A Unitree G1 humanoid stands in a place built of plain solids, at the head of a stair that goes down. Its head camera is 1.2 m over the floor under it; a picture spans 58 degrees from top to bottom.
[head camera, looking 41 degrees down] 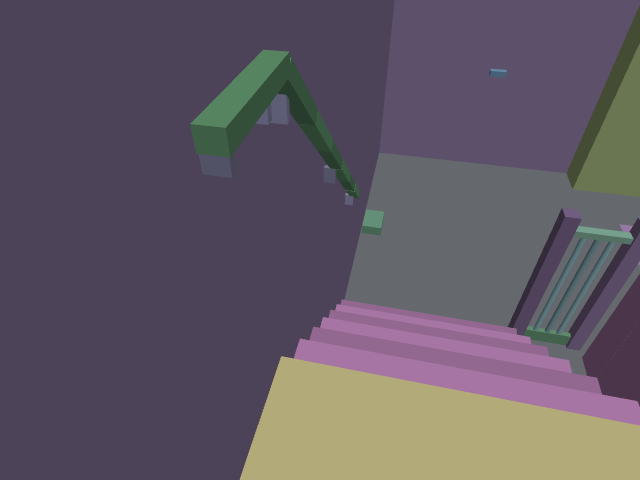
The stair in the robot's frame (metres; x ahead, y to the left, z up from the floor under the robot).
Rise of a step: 0.19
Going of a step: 0.22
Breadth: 1.20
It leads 13 degrees to the right of straight ahead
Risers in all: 7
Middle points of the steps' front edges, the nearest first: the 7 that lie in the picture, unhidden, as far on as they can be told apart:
0.68 -0.46 0.00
0.89 -0.51 -0.19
1.10 -0.55 -0.39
1.31 -0.60 -0.58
1.52 -0.65 -0.78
1.73 -0.69 -0.97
1.94 -0.74 -1.16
